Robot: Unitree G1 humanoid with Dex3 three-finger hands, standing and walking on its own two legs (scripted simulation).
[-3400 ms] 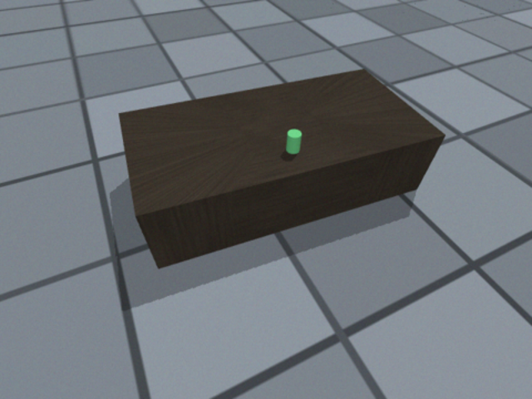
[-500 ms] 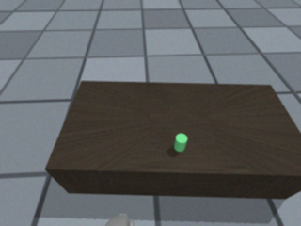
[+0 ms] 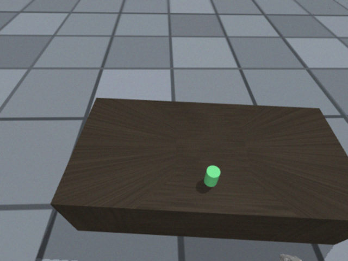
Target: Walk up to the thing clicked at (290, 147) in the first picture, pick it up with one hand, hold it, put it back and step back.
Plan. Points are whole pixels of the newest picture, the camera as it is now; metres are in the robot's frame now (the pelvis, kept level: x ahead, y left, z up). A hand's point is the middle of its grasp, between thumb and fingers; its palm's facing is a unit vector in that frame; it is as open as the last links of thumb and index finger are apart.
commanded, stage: walk up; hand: right
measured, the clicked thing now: (211, 176) +0.54 -0.15 -0.36
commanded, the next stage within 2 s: stand in 0.86 s
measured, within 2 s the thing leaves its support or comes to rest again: neither
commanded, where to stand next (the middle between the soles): +0.08 +0.00 m, yaw +0 degrees
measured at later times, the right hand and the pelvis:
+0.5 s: hand out of the picture +0.09 -0.25 -0.14, palm faces -0.02 +0.94 -0.34, open 7.4 cm; pelvis +0.02 +0.01 +0.02, yaw +0 degrees
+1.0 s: hand out of the picture +0.12 -0.24 -0.13, palm faces +0.00 +0.94 -0.33, open 7.4 cm; pelvis +0.03 +0.01 +0.02, yaw +0 degrees
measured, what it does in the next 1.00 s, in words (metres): stands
